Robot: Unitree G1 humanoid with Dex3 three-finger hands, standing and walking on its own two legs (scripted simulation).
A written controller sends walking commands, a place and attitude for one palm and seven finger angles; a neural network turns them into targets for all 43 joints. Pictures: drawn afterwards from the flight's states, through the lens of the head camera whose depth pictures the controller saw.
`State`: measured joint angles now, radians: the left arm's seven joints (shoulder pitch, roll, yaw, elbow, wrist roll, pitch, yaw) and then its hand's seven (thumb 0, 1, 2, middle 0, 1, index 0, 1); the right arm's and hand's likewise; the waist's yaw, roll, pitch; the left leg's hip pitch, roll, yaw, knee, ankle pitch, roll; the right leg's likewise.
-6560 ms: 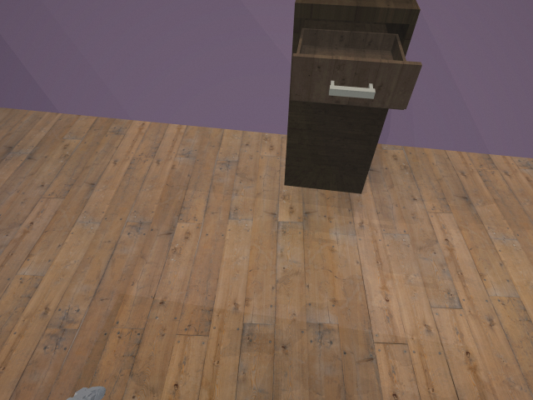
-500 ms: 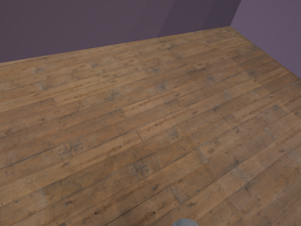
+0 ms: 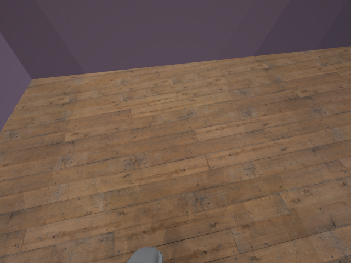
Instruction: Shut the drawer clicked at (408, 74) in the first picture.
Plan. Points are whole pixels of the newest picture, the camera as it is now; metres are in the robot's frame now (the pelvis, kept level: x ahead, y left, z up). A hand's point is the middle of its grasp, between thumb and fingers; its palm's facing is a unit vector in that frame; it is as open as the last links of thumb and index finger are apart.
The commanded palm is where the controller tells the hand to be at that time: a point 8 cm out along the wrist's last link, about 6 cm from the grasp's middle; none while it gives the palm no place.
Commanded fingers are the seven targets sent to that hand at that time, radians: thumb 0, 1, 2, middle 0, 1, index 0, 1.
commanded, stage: turn to face it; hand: left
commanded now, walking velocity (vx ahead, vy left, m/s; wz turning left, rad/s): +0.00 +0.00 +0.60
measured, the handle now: out of the picture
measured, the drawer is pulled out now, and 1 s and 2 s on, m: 0.30 0.30 0.30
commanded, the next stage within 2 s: none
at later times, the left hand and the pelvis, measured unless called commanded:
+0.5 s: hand out of the picture -0.03 +0.28 -0.17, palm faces +0.37 -0.89 -0.26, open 7.4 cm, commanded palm none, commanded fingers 0.00 0.90 0.90 -0.20 -0.30 -0.20 -0.30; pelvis -0.02 +0.04 +0.00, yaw +18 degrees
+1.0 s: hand out of the picture -0.08 +0.21 -0.16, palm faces +0.59 -0.76 -0.27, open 7.4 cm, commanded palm none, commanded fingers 0.00 0.90 0.90 -0.20 -0.30 -0.20 -0.30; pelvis -0.02 +0.01 +0.00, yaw +37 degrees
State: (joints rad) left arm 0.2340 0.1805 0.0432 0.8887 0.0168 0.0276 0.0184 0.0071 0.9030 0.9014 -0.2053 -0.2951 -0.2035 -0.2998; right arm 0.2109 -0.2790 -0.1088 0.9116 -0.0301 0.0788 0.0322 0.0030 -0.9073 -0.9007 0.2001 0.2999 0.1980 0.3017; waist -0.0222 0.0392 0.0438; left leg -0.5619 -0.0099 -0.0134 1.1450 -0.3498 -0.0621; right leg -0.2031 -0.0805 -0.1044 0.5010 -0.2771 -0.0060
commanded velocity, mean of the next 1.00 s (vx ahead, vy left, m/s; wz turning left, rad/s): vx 0.00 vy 0.00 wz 0.60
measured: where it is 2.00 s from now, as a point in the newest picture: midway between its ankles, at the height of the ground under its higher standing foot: outside the picture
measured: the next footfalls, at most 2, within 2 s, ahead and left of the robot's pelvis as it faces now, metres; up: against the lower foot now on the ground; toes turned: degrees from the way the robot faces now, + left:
left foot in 0.28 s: -0.01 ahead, +0.16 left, +0.00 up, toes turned +16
right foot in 0.68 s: +0.07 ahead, -0.08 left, +0.00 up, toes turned +23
